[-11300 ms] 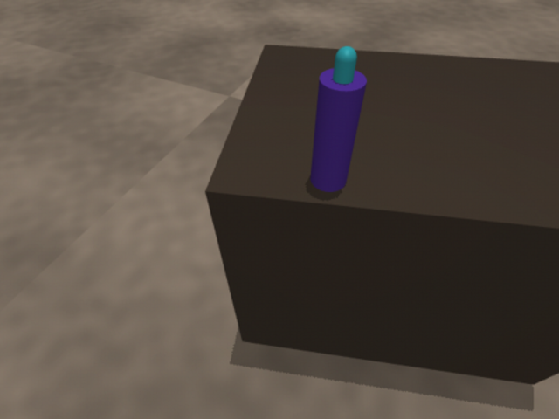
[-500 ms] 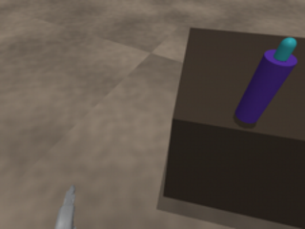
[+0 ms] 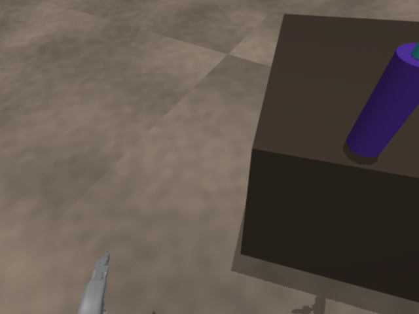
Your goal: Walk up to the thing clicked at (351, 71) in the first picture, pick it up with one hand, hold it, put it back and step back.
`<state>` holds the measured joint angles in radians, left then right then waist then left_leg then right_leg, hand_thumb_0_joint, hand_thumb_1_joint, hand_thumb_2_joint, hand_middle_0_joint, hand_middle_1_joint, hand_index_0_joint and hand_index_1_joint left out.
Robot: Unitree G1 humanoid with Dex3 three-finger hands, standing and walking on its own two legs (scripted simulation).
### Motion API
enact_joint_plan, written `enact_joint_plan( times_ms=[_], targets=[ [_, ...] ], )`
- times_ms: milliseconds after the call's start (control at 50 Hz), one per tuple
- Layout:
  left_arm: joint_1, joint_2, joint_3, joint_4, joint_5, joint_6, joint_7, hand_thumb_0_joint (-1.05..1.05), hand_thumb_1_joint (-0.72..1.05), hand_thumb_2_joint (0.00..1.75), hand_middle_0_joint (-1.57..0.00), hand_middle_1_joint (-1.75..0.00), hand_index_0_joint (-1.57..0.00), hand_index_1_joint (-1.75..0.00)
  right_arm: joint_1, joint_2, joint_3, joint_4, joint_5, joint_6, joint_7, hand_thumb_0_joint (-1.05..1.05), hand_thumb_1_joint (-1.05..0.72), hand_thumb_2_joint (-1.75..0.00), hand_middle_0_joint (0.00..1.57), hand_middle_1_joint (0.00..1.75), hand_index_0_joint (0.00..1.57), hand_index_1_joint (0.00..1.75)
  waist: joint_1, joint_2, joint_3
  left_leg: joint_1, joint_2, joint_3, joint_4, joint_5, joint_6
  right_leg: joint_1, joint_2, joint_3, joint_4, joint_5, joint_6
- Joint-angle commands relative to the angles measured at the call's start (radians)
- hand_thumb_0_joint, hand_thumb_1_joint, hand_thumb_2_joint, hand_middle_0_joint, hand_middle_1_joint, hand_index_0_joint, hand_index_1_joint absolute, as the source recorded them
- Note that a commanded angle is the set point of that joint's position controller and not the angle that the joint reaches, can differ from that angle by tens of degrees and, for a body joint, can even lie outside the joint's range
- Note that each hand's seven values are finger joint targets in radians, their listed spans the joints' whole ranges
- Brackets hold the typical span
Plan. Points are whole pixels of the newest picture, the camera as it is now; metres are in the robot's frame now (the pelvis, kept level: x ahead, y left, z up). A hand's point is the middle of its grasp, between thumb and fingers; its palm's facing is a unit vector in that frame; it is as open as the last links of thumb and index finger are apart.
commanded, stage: close in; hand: right
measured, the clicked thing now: (394, 97) +0.46 -0.28 +0.16
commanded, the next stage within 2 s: rest palm in 0.50 s
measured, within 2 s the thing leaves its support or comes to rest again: neither
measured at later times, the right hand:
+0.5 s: hand (405, 145) +0.40 -0.31 +0.10, palm faces +0.36 +0.93 +0.02, open 17.2 cm
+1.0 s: hand (384, 136) +0.41 -0.27 +0.11, palm faces +0.35 +0.94 +0.02, open 16.9 cm
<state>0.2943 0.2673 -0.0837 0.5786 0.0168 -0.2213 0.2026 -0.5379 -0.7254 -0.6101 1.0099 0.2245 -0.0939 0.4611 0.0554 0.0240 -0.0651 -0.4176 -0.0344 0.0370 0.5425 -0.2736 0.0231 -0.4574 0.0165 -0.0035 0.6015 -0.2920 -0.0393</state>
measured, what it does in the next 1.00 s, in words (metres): stands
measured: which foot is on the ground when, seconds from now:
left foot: down 0.00-1.00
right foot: down 0.00-1.00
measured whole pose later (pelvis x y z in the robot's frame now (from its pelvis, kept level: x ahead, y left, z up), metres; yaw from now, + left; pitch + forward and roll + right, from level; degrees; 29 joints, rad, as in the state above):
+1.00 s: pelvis +0.00 +0.00 +0.00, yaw +1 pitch +7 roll +1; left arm 0.30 0.24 0.00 0.48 -0.02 -0.11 0.07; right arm -0.57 -0.43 -0.41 0.84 0.18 -0.18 0.03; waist 0.05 0.00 -0.08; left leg -0.43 -0.03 0.02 0.60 -0.30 0.02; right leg -0.45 0.02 -0.02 0.64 -0.31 -0.05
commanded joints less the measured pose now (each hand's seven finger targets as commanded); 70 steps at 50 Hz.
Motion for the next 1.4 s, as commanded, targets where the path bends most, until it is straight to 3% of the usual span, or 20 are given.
enact_joint_plan(
  times_ms=[0, 60, 100, 160, 200, 240, 360, 440, 520, 640, 740, 780, 820, 840, 1060, 1120, 1220, 1240, 1320, 1380],
  targets=[
    [-0.098, 0.125, 0.063, -0.127, 0.006, -0.036, -0.004, 0.00, -0.55, 0.06, -0.06, -0.06, -0.06, -0.06, -0.395, -0.426, -0.073, -0.207, -0.004, -0.174, -0.097, 0.00, 0.49, -0.04, 0.07, 0.04, 0.07, 0.04, -0.038, -0.220, -0.323, 0.032, 0.010, -0.039, -0.001, 0.164, 0.022, 0.141, -0.033, 0.060, -0.014, 0.255, 0.039],
    [-0.145, 0.111, 0.051, -0.135, 0.011, -0.030, -0.022, 0.00, -0.55, 0.05, -0.06, -0.06, -0.06, -0.07, -0.463, -0.402, -0.068, -0.243, -0.012, -0.233, -0.155, 0.00, 0.46, -0.05, 0.06, 0.04, 0.06, 0.04, -0.048, -0.295, -0.420, 0.022, 0.004, -0.040, 0.026, 0.194, 0.022, 0.185, -0.045, 0.068, 0.030, 0.375, 0.054],
    [-0.175, 0.133, 0.078, -0.199, 0.011, -0.034, -0.022, 0.00, -0.56, 0.06, -0.06, -0.07, -0.06, -0.07, -0.527, -0.334, -0.009, -0.301, -0.019, -0.255, -0.177, 0.00, 0.44, -0.06, 0.06, 0.04, 0.06, 0.04, -0.024, -0.312, -0.515, 0.019, -0.003, -0.040, 0.031, 0.229, 0.021, 0.272, -0.050, 0.064, 0.056, 0.475, 0.057],
    [-0.075, 0.130, 0.080, -0.123, 0.006, -0.006, -0.036, 0.00, -0.56, 0.06, -0.07, -0.06, -0.06, -0.07, -0.360, -0.231, 0.036, -0.181, -0.021, -0.236, -0.203, 0.00, 0.47, -0.08, 0.05, 0.05, 0.05, 0.05, -0.024, -0.268, -0.456, 0.014, -0.015, -0.022, 0.019, 0.231, 0.018, 0.277, -0.060, 0.076, 0.044, 0.551, 0.064],
    [-0.070, 0.183, 0.135, -0.158, 0.003, 0.001, -0.037, 0.00, -0.55, 0.05, -0.06, -0.06, -0.07, -0.06, -0.395, -0.247, 0.027, -0.252, -0.018, -0.235, -0.224, 0.00, 0.48, -0.08, 0.04, 0.05, 0.05, 0.05, -0.006, -0.241, -0.500, 0.019, -0.016, -0.015, 0.011, 0.259, 0.013, 0.314, -0.066, 0.076, 0.039, 0.580, 0.060],
    [0.009, 0.158, 0.129, -0.131, -0.001, 0.016, -0.049, 0.00, -0.55, 0.04, -0.06, -0.06, -0.07, -0.05, -0.335, -0.188, 0.037, -0.263, -0.007, -0.214, -0.240, 0.00, 0.48, -0.08, 0.04, 0.05, 0.05, 0.05, -0.006, -0.201, -0.421, 0.017, -0.019, -0.009, 0.006, 0.268, 0.010, 0.277, -0.068, 0.078, 0.025, 0.584, 0.058],
    [-0.020, 0.117, 0.134, -0.211, -0.025, 0.041, -0.074, 0.00, -0.54, 0.03, -0.06, -0.06, -0.07, -0.05, -0.296, -0.073, 0.074, -0.269, -0.011, -0.169, -0.306, 0.00, 0.46, -0.05, 0.05, 0.05, 0.06, 0.05, 0.003, -0.021, -0.225, 0.071, 0.002, -0.029, -0.020, 0.225, -0.007, 0.091, -0.032, 0.033, -0.037, 0.246, 0.003],
    [-0.046, 0.154, 0.183, -0.220, -0.030, 0.043, -0.081, 0.00, -0.53, 0.03, -0.06, -0.06, -0.07, -0.04, -0.441, -0.083, 0.109, -0.368, -0.028, -0.178, -0.332, 0.00, 0.49, -0.06, 0.04, 0.05, 0.04, 0.05, 0.022, -0.099, -0.252, 0.018, 0.007, -0.034, -0.012, 0.187, 0.002, 0.169, -0.039, 0.039, -0.046, 0.223, 0.012],
    [-0.075, 0.086, 0.127, -0.206, -0.031, 0.040, -0.091, 0.00, -0.54, 0.04, -0.06, -0.06, -0.07, -0.05, -0.521, -0.074, 0.134, -0.407, -0.043, -0.196, -0.354, 0.00, 0.50, -0.08, 0.02, 0.05, 0.03, 0.05, 0.007, -0.147, -0.351, 0.045, 0.015, -0.042, 0.008, 0.245, 0.000, 0.216, -0.031, 0.033, -0.010, 0.293, 0.016],
    [-0.053, 0.136, 0.149, -0.216, -0.029, 0.053, -0.100, 0.00, -0.57, 0.07, -0.06, -0.06, -0.05, -0.07, -0.418, -0.087, 0.119, -0.302, -0.051, -0.169, -0.376, 0.00, 0.39, -0.09, 0.03, 0.05, 0.03, 0.05, -0.007, -0.178, -0.388, 0.041, 0.004, -0.025, 0.002, 0.245, 0.002, 0.250, -0.040, 0.041, -0.007, 0.380, 0.036],
    [-0.042, 0.093, 0.122, -0.251, -0.037, 0.066, -0.115, 0.00, -0.57, 0.07, -0.06, -0.05, -0.05, -0.06, -0.375, -0.037, 0.120, -0.358, -0.036, -0.159, -0.391, 0.00, 0.42, -0.07, 0.04, 0.04, 0.04, 0.04, -0.026, -0.095, -0.354, 0.115, 0.005, -0.025, -0.003, 0.235, -0.002, 0.154, -0.031, 0.030, -0.032, 0.281, 0.021],
    [-0.067, 0.148, 0.176, -0.290, -0.041, 0.066, -0.108, 0.00, -0.57, 0.07, -0.06, -0.05, -0.05, -0.07, -0.353, -0.023, 0.126, -0.330, -0.035, -0.153, -0.399, 0.00, 0.44, -0.02, 0.07, 0.03, 0.07, 0.03, -0.012, -0.041, -0.304, 0.108, 0.008, -0.029, -0.013, 0.204, -0.008, 0.135, -0.030, 0.025, -0.046, 0.218, 0.010],
    [-0.080, 0.115, 0.154, -0.278, -0.043, 0.066, -0.113, 0.00, -0.57, 0.07, -0.06, -0.05, -0.05, -0.06, -0.377, 0.020, 0.154, -0.356, -0.034, -0.153, -0.406, 0.00, 0.45, -0.03, 0.09, 0.04, 0.09, 0.04, -0.012, -0.044, -0.271, 0.084, 0.009, -0.031, -0.016, 0.169, -0.005, 0.126, -0.033, 0.029, -0.055, 0.185, 0.007],
    [-0.065, 0.143, 0.186, -0.273, -0.042, 0.064, -0.110, 0.00, -0.58, 0.07, -0.06, -0.05, -0.05, -0.07, -0.401, 0.011, 0.154, -0.375, -0.037, -0.156, -0.411, 0.00, 0.47, -0.01, 0.12, 0.04, 0.12, 0.04, -0.001, -0.052, -0.279, 0.074, 0.012, -0.036, -0.016, 0.172, -0.006, 0.141, -0.032, 0.026, -0.052, 0.181, 0.005],
    [-0.041, 0.081, 0.125, -0.215, -0.036, 0.060, -0.126, 0.00, -0.55, 0.05, -0.06, -0.06, -0.06, -0.06, -0.591, 0.004, 0.196, -0.370, -0.072, -0.162, -0.437, 0.00, 0.45, 0.00, 0.35, 0.13, 0.34, 0.13, 0.027, -0.142, -0.330, 0.017, 0.013, -0.039, 0.000, 0.193, -0.003, 0.200, -0.033, 0.028, -0.028, 0.220, 0.017],
    [-0.026, 0.098, 0.138, -0.207, -0.035, 0.060, -0.130, 0.00, -0.55, 0.05, -0.06, -0.06, -0.06, -0.06, -0.544, 0.033, 0.206, -0.334, -0.069, -0.152, -0.438, 0.00, 0.43, -0.06, 0.41, 0.21, 0.41, 0.21, 0.014, -0.133, -0.341, 0.028, 0.010, -0.033, 0.003, 0.195, -0.002, 0.195, -0.033, 0.030, -0.028, 0.228, 0.021],
    [-0.021, 0.133, 0.162, -0.252, -0.039, 0.071, -0.133, 0.00, -0.55, 0.05, -0.05, -0.05, -0.05, -0.05, -0.429, -0.024, 0.144, -0.358, -0.057, -0.136, -0.440, 0.00, 0.37, -0.19, 0.62, 0.38, 0.62, 0.39, -0.028, -0.116, -0.395, 0.076, 0.003, -0.019, 0.012, 0.279, -0.001, 0.231, -0.037, 0.034, -0.013, 0.392, 0.028],
    [-0.028, 0.112, 0.156, -0.243, -0.041, 0.073, -0.139, 0.00, -0.55, 0.05, -0.05, -0.05, -0.05, -0.05, -0.392, 0.026, 0.165, -0.349, -0.053, -0.134, -0.435, 0.00, 0.38, -0.19, 0.66, 0.41, 0.66, 0.41, -0.036, -0.111, -0.371, 0.073, 0.000, -0.014, 0.016, 0.272, 0.002, 0.223, -0.043, 0.039, -0.016, 0.408, 0.032],
    [-0.100, 0.123, 0.160, -0.301, -0.050, 0.074, -0.133, 0.00, -0.56, 0.06, -0.05, -0.04, -0.04, -0.05, -0.340, 0.066, 0.177, -0.401, -0.037, -0.133, -0.431, 0.00, 0.29, -0.28, 0.85, 0.55, 0.84, 0.55, -0.045, -0.045, -0.335, 0.129, 0.009, -0.024, 0.006, 0.268, 0.000, 0.156, -0.035, 0.029, -0.042, 0.322, 0.017],
    [-0.094, 0.123, 0.168, -0.289, -0.051, 0.076, -0.127, 0.00, -0.55, 0.05, -0.04, -0.04, -0.04, -0.04, -0.358, 0.090, 0.197, -0.426, -0.036, -0.135, -0.425, 0.00, 0.23, -0.37, 0.95, 0.65, 0.95, 0.65, -0.010, -0.045, -0.315, 0.090, 0.009, -0.028, 0.002, 0.260, -0.003, 0.189, -0.042, 0.031, -0.044, 0.314, 0.013]
  ],
)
